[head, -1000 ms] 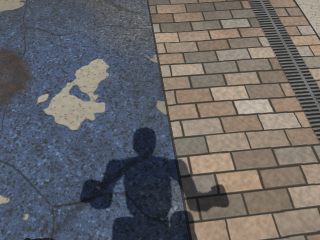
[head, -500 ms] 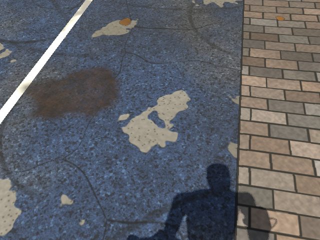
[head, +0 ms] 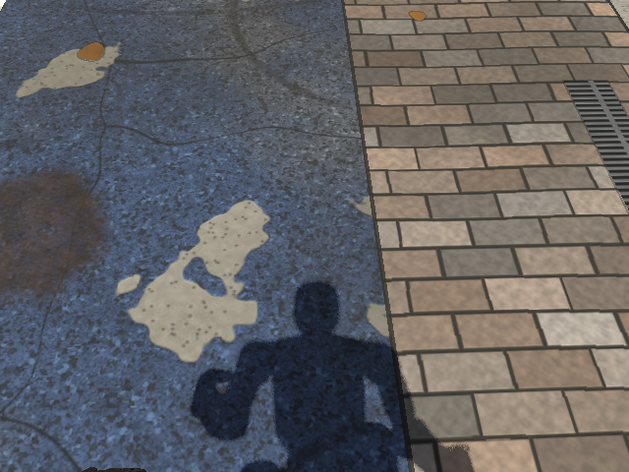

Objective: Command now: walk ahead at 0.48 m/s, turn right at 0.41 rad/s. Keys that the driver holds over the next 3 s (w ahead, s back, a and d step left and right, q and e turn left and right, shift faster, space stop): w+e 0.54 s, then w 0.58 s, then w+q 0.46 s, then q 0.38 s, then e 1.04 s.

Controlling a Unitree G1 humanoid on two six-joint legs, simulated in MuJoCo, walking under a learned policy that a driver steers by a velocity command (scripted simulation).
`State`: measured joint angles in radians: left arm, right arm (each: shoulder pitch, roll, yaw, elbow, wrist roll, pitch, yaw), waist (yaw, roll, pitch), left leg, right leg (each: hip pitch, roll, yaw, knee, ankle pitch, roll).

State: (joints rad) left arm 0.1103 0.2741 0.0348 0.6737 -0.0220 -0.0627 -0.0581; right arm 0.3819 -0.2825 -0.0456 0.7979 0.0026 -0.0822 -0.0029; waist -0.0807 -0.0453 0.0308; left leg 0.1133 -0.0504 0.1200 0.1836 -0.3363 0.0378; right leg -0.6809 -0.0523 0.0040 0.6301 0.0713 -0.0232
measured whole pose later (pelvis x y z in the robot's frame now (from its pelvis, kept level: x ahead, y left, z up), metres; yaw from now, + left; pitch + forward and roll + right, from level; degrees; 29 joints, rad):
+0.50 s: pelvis +0.29 -0.02 +0.01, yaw -17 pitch +2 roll -1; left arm 0.33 0.30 0.06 0.70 -0.03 -0.04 0.01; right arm 0.08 -0.29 -0.02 0.64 0.00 -0.10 0.01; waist 0.08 0.04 0.04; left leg -0.59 0.04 -0.11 0.56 0.02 -0.07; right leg -0.14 0.12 0.18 0.43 -0.30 -0.07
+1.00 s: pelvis +0.54 -0.08 +0.01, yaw -25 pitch +2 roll +2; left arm 0.04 0.26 0.02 0.63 -0.02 -0.06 -0.04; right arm 0.42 -0.29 -0.05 0.84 0.02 -0.07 0.01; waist -0.12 -0.03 0.03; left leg 0.01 -0.02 0.02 0.26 -0.29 0.01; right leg -0.56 -0.05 0.03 0.57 -0.05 -0.01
